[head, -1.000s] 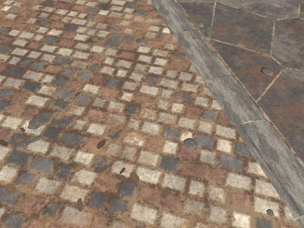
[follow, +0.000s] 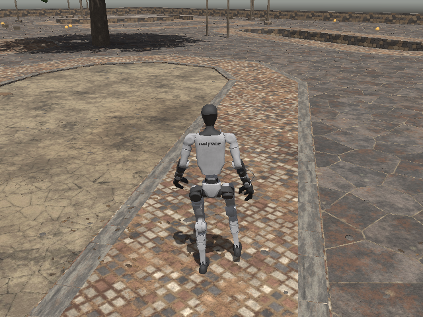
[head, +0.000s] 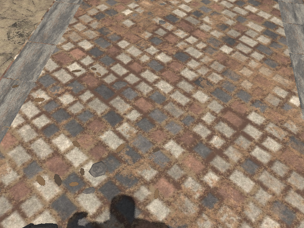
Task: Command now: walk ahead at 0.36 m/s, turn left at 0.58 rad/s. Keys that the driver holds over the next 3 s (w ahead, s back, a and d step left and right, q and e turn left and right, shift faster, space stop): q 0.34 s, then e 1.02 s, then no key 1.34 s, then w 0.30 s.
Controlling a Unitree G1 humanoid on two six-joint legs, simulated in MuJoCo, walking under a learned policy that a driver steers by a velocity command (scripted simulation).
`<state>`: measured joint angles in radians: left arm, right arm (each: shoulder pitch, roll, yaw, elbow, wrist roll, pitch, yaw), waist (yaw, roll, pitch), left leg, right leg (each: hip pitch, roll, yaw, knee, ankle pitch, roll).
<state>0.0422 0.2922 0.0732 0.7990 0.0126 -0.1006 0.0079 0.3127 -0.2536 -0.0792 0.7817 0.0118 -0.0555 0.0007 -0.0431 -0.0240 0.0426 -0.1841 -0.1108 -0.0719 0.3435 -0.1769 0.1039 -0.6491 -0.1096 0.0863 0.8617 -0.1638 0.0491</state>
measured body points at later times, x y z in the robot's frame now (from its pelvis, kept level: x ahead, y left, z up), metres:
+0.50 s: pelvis +0.16 -0.04 -0.01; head +0.20 -0.03 +0.44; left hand +0.22 +0.25 -0.13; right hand +0.37 -0.27 -0.11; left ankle +0.15 +0.10 -0.72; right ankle +0.26 -0.13 -0.75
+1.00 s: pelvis +0.19 -0.06 -0.01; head +0.23 -0.08 +0.44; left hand +0.31 +0.24 -0.10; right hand +0.36 -0.33 -0.12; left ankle +0.15 +0.10 -0.66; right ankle +0.20 -0.13 -0.75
